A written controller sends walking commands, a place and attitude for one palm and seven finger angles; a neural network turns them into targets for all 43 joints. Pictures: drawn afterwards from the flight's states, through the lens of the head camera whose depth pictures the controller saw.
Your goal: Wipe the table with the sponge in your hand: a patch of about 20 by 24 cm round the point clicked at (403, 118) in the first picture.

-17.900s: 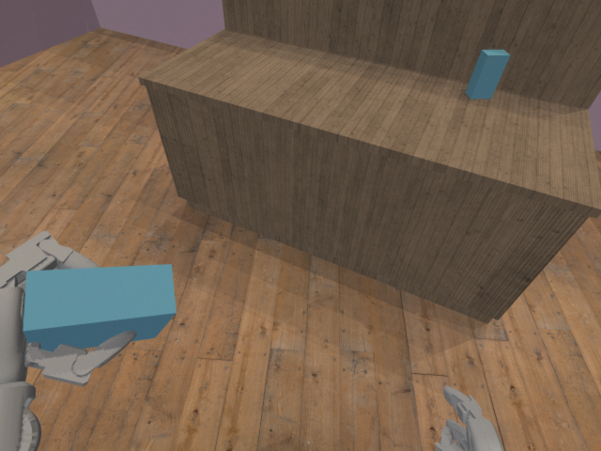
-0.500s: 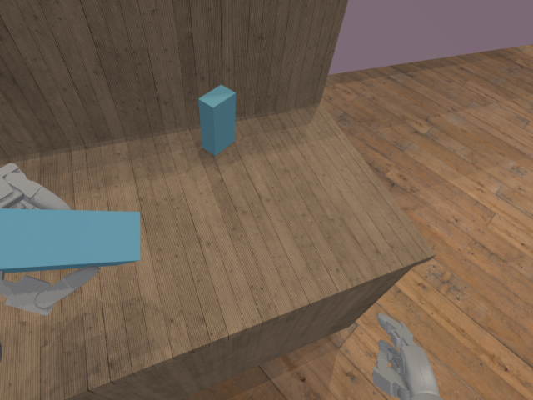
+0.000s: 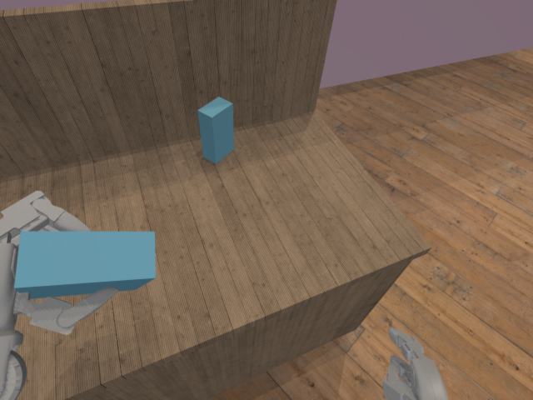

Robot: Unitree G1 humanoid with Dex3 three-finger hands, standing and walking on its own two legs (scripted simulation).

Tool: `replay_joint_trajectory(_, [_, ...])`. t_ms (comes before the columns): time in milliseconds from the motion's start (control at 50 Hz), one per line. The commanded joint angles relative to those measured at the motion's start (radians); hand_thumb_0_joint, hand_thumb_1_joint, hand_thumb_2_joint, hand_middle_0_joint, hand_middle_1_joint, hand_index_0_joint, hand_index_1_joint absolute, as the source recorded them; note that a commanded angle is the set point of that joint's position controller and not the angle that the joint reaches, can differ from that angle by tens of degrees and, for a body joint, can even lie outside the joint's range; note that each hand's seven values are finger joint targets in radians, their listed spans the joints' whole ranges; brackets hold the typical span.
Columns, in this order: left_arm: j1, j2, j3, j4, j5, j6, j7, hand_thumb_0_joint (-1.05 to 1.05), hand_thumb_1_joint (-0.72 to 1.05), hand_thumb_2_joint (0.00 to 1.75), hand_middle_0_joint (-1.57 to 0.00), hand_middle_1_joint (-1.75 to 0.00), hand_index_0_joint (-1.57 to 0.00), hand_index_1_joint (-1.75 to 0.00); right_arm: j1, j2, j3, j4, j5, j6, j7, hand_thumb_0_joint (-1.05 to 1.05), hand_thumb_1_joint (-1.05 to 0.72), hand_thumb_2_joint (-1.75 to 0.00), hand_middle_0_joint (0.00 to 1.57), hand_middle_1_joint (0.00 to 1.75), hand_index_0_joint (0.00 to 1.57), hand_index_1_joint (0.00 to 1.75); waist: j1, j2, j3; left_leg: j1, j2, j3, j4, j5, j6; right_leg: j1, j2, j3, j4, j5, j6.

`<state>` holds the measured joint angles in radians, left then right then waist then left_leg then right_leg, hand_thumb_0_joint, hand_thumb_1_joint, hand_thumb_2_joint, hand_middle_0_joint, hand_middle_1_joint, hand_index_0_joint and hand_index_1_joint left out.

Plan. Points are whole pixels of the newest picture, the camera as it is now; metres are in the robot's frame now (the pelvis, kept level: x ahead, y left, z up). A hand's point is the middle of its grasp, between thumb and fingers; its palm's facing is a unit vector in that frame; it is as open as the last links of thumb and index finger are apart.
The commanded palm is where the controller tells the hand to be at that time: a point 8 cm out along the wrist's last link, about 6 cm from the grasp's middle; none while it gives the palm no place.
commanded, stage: look again from close up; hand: left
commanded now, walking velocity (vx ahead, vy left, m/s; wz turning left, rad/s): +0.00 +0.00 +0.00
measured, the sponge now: (108, 265) +0.23 +0.21 +0.14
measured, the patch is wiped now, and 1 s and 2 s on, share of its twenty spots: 0.00 0.00 0.00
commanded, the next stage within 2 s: shuffle to correct the standing spot in 0.10 s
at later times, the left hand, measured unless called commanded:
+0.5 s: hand (88, 267) +0.22 +0.22 +0.15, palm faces +0.35 -0.86 -0.37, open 9.4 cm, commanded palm +0.16 +0.25 +0.17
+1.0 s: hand (165, 255) +0.24 +0.15 +0.15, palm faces +0.28 -0.88 -0.39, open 9.4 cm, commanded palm +0.18 +0.19 +0.17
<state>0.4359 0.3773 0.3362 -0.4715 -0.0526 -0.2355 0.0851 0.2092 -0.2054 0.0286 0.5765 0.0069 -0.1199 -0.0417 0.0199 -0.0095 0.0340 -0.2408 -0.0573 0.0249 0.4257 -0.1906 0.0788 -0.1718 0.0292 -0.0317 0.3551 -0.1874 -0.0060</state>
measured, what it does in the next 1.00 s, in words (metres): shifts its weight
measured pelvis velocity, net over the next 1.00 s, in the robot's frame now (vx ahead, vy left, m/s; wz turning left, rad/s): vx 0.02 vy -0.09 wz -0.02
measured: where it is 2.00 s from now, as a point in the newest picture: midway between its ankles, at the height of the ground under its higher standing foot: outside the picture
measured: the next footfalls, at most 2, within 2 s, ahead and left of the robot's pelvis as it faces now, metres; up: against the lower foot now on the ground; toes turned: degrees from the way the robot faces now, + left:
none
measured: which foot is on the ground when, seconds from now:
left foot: down 0.00-1.00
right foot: down 0.00-1.00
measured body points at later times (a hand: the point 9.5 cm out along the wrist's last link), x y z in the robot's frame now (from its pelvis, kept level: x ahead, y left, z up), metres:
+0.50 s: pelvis -0.01 -0.03 +0.00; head +0.01 -0.01 +0.45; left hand +0.19 +0.27 +0.17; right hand +0.16 -0.25 -0.07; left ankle +0.02 +0.06 -0.74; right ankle +0.00 -0.12 -0.74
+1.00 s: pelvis +0.02 -0.09 -0.01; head +0.03 -0.08 +0.44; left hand +0.22 +0.19 +0.18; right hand +0.19 -0.33 -0.08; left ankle +0.02 +0.06 -0.74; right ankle +0.00 -0.12 -0.74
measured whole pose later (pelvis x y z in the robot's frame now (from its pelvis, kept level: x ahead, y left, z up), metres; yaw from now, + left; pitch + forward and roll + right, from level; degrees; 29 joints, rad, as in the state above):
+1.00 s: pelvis +0.02 -0.09 -0.01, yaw -1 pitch +1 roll -1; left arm 0.46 0.39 0.36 -0.49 -0.10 -0.14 0.05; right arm 0.20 -0.22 -0.01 0.56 0.02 -0.08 -0.05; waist -0.01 0.00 0.01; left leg -0.28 0.06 0.00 0.53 -0.27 -0.03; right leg -0.20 0.14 -0.05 0.42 -0.24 -0.13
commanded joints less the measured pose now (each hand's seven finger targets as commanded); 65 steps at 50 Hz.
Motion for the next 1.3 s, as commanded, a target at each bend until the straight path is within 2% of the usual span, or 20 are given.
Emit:
replay_joint_trajectory(0, [-0.056,0.125,0.098,-0.093,-0.009,-0.043,0.022,0.00,0.10,1.30,-1.20,-1.60,-1.20,-1.60,-0.082,-0.126,-0.048,-0.153,0.003,-0.046,-0.016,0.00,-0.90,-0.90,0.20,0.30,0.20,0.30,-0.004,0.036,-0.107,-0.002,0.146,-0.151,-0.128,-0.040,-0.076,0.014,-0.078,0.084,-0.067,0.014,-0.016])
replay_joint_trajectory(80, [-0.120,0.157,0.105,-0.145,0.006,-0.048,0.026,0.00,0.10,1.30,-1.20,-1.60,-1.20,-1.60,-0.104,-0.126,-0.052,-0.158,0.010,-0.061,-0.021,0.00,-0.90,-0.90,0.20,0.30,0.20,0.30,-0.005,0.067,-0.106,0.009,0.140,-0.151,-0.140,-0.098,-0.063,-0.004,-0.076,0.104,-0.077,-0.022,-0.017])
replay_joint_trajectory(120, [-0.141,0.142,0.080,-0.163,0.007,-0.056,0.024,0.00,0.10,1.30,-1.20,-1.60,-1.20,-1.60,-0.098,-0.128,-0.052,-0.159,0.007,-0.068,-0.021,0.00,-0.90,-0.90,0.20,0.30,0.20,0.30,-0.005,0.065,-0.112,-0.005,0.139,-0.160,-0.146,-0.128,-0.054,0.011,-0.074,0.103,-0.074,-0.033,-0.016])
replay_joint_trajectory(180, [-0.149,0.188,0.119,-0.212,0.017,-0.060,0.033,0.00,0.10,1.30,-1.20,-1.60,-1.20,-1.60,-0.110,-0.127,-0.052,-0.157,0.005,-0.078,-0.023,0.00,-0.90,-0.90,0.20,0.30,0.20,0.30,-0.001,0.100,-0.130,-0.009,0.135,-0.155,-0.140,-0.122,-0.050,0.035,-0.074,0.105,-0.065,-0.015,-0.017])
replay_joint_trajectory(200, [-0.132,0.158,0.097,-0.182,0.009,-0.062,0.030,0.00,0.10,1.30,-1.20,-1.60,-1.20,-1.60,-0.099,-0.125,-0.045,-0.152,-0.001,-0.077,-0.022,0.00,-0.90,-0.90,0.20,0.30,0.20,0.30,-0.001,0.070,-0.123,-0.012,0.138,-0.162,-0.149,-0.133,-0.049,0.027,-0.069,0.094,-0.070,-0.025,-0.015])
replay_joint_trajectory(280, [-0.119,0.182,0.133,-0.168,0.010,-0.058,0.030,0.00,0.10,1.30,-1.20,-1.60,-1.20,-1.60,-0.098,-0.122,-0.053,-0.141,0.000,-0.077,-0.021,0.00,-0.90,-0.90,0.20,0.30,0.20,0.30,-0.002,0.103,-0.121,0.007,0.165,-0.185,-0.189,-0.156,-0.072,0.004,-0.049,0.088,-0.043,-0.033,-0.015])
replay_joint_trajectory(360, [-0.117,0.149,0.107,-0.138,0.002,-0.047,0.017,0.00,0.10,1.30,-1.20,-1.60,-1.20,-1.60,-0.079,-0.121,-0.058,-0.147,0.000,-0.068,-0.016,0.00,-0.90,-0.90,0.20,0.30,0.20,0.30,-0.004,0.070,-0.123,-0.004,0.192,-0.184,-0.188,-0.154,-0.060,0.014,-0.045,0.082,-0.025,-0.004,-0.013])
replay_joint_trajectory(380, [-0.120,0.156,0.113,-0.140,0.004,-0.042,0.018,0.00,0.10,1.30,-1.20,-1.60,-1.20,-1.60,-0.095,-0.118,-0.056,-0.144,0.002,-0.068,-0.015,0.00,-0.90,-0.90,0.20,0.30,0.20,0.30,-0.004,0.096,-0.121,0.015,0.194,-0.179,-0.194,-0.145,-0.069,-0.005,-0.039,0.074,-0.022,-0.009,-0.013])
replay_joint_trajectory(420, [-0.124,0.141,0.093,-0.129,0.001,-0.035,0.011,0.00,0.10,1.30,-1.20,-1.60,-1.20,-1.60,-0.086,-0.120,-0.060,-0.150,0.001,-0.063,-0.013,0.00,-0.90,-0.90,0.20,0.30,0.20,0.30,-0.006,0.082,-0.112,-0.001,0.208,-0.187,-0.192,-0.169,-0.055,-0.006,-0.039,0.073,-0.018,-0.018,-0.013])
replay_joint_trajectory(540, [-0.140,0.151,0.091,-0.184,-0.005,-0.017,0.007,0.00,0.10,1.30,-1.20,-1.60,-1.20,-1.60,-0.087,-0.121,-0.064,-0.159,-0.001,-0.056,-0.005,0.00,-0.90,-0.90,0.20,0.30,0.20,0.30,-0.009,0.073,-0.145,0.052,0.192,-0.144,-0.100,-0.014,-0.049,-0.019,-0.047,0.089,-0.034,0.044,-0.024])
replay_joint_trajectory(580, [-0.136,0.196,0.132,-0.230,-0.009,-0.014,0.009,0.00,0.10,1.30,-1.20,-1.60,-1.20,-1.60,-0.097,-0.120,-0.065,-0.162,0.000,-0.054,-0.005,0.00,-0.90,-0.90,0.20,0.30,0.20,0.30,-0.009,0.087,-0.168,0.083,0.183,-0.127,-0.063,0.084,-0.053,-0.018,-0.049,0.092,-0.029,0.097,-0.029])
replay_joint_trajectory(740, [-0.049,0.190,0.157,-0.238,-0.042,0.004,-0.006,0.00,0.10,1.30,-1.20,-1.60,-1.20,-1.60,-0.080,-0.125,-0.079,-0.173,0.001,-0.036,-0.009,0.00,-0.90,-0.90,0.20,0.30,0.20,0.30,-0.014,0.086,-0.226,0.103,0.188,-0.099,0.048,0.281,-0.048,0.029,-0.070,0.114,0.005,0.288,-0.036])
replay_joint_trajectory(860, [-0.022,0.182,0.158,-0.209,-0.056,0.029,-0.011,0.00,0.10,1.30,-1.20,-1.60,-1.20,-1.60,-0.079,-0.130,-0.085,-0.176,0.008,-0.015,-0.011,0.00,-0.90,-0.90,0.20,0.30,0.20,0.30,-0.021,0.024,-0.212,0.068,0.169,-0.061,0.110,0.220,-0.044,0.033,-0.094,0.137,0.006,0.385,-0.015])
replay_joint_trajectory(880, [-0.018,0.183,0.156,-0.224,-0.058,0.032,-0.009,0.00,0.10,1.30,-1.20,-1.60,-1.20,-1.60,-0.088,-0.125,-0.081,-0.175,0.011,-0.015,-0.011,0.00,-0.90,-0.90,0.20,0.30,0.20,0.30,-0.025,0.041,-0.205,0.073,0.159,-0.058,0.104,0.219,-0.042,0.025,-0.093,0.125,0.009,0.392,-0.016])
replay_joint_trajectory(960, [-0.034,0.183,0.153,-0.219,-0.059,0.039,-0.001,0.00,0.10,1.30,-1.20,-1.60,-1.20,-1.60,-0.091,-0.125,-0.080,-0.176,0.011,-0.006,-0.015,0.00,-0.90,-0.90,0.20,0.30,0.20,0.30,-0.023,0.002,-0.181,0.050,0.140,-0.043,0.126,0.111,-0.038,0.007,-0.109,0.149,-0.024,0.340,0.015])
replay_joint_trajectory(1060, [-0.067,0.192,0.155,-0.251,-0.057,0.033,0.007,0.00,0.10,1.30,-1.20,-1.60,-1.20,-1.60,-0.096,-0.120,-0.076,-0.171,0.010,-0.002,-0.016,0.00,-0.90,-0.90,0.20,0.30,0.20,0.30,-0.024,0.015,-0.158,0.056,0.132,-0.031,0.112,0.052,-0.032,-0.013,-0.104,0.158,-0.054,0.292,0.052])
replay_joint_trajectory(1080, [-0.077,0.204,0.164,-0.271,-0.057,0.032,0.009,0.00,0.10,1.30,-1.20,-1.60,-1.20,-1.60,-0.104,-0.122,-0.077,-0.164,0.011,-0.003,-0.015,0.00,-0.90,-0.90,0.20,0.30,0.20,0.30,-0.025,0.047,-0.162,0.077,0.137,-0.033,0.095,0.066,-0.028,-0.022,-0.097,0.149,-0.042,0.293,0.049])
replay_joint_trajectory(1160, [-0.048,0.172,0.145,-0.202,-0.045,0.027,0.023,0.00,0.10,1.30,-1.20,-1.60,-1.20,-1.60,-0.112,-0.117,-0.066,-0.156,0.014,-0.003,-0.010,0.00,-0.90,-0.90,0.20,0.30,0.20,0.30,-0.017,0.063,-0.163,0.059,0.118,-0.034,0.087,0.069,-0.027,0.035,-0.105,0.165,-0.081,0.337,0.113])
replay_joint_trajectory(1240, [-0.022,0.159,0.126,-0.181,-0.033,0.027,0.026,0.00,0.10,1.30,-1.20,-1.60,-1.20,-1.60,-0.127,-0.122,-0.062,-0.154,0.013,0.002,-0.008,0.00,-0.90,-0.90,0.20,0.30,0.20,0.30,-0.012,0.035,-0.160,0.061,0.108,-0.052,0.071,0.089,-0.027,0.058,-0.112,0.156,-0.093,0.364,0.111])
replay_joint_trajectory(1280, [-0.021,0.173,0.130,-0.196,-0.033,0.025,0.025,0.00,0.10,1.30,-1.20,-1.60,-1.20,-1.60,-0.137,-0.125,-0.061,-0.149,0.013,0.004,-0.010,0.00,-0.90,-0.90,0.20,0.30,0.20,0.30,-0.010,0.055,-0.152,0.074,0.109,-0.056,0.062,0.094,-0.024,0.042,-0.118,0.158,-0.102,0.355,0.104])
